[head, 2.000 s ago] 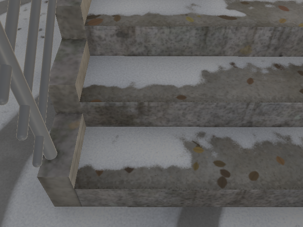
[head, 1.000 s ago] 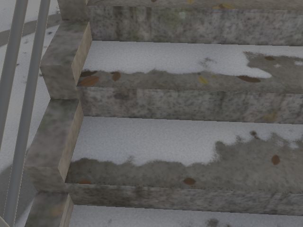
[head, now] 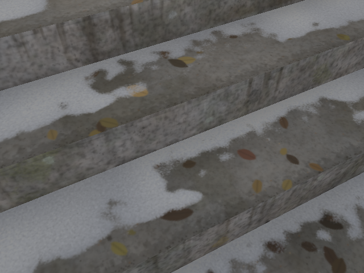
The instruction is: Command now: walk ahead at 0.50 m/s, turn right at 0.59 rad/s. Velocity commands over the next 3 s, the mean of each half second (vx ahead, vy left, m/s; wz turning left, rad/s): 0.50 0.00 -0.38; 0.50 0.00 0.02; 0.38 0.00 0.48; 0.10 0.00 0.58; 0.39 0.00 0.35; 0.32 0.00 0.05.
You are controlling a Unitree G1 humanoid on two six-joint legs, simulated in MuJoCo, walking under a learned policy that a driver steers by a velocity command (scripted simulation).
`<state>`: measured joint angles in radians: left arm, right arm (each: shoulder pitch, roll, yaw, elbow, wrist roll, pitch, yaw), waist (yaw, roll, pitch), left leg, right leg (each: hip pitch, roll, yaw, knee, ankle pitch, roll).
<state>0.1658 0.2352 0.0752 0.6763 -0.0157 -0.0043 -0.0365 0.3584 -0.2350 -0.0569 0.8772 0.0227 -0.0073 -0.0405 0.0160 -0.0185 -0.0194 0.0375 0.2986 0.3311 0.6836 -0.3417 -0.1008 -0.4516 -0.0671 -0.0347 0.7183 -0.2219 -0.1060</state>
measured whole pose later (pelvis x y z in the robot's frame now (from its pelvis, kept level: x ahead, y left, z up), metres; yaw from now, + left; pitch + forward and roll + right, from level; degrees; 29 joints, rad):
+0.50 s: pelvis +0.29 -0.04 +0.15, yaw -12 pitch +0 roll +1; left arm 0.17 0.23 0.02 0.80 -0.03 -0.07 -0.05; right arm 0.40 -0.24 -0.01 0.95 -0.02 -0.04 0.02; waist -0.05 -0.04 -0.09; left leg -0.43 -0.02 0.11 0.88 -0.45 0.07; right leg -0.60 0.12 0.16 1.82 -0.12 -0.15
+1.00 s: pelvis +0.56 -0.16 +0.19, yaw -7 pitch +7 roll +0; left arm -0.01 0.18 0.00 0.69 0.07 -0.06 0.00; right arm 0.51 -0.16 -0.02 0.94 0.03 -0.10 -0.01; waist -0.06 0.00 -0.04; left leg -0.60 -0.05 -0.11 1.89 -0.48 0.01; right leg -0.26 -0.07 -0.09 0.44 -0.29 0.02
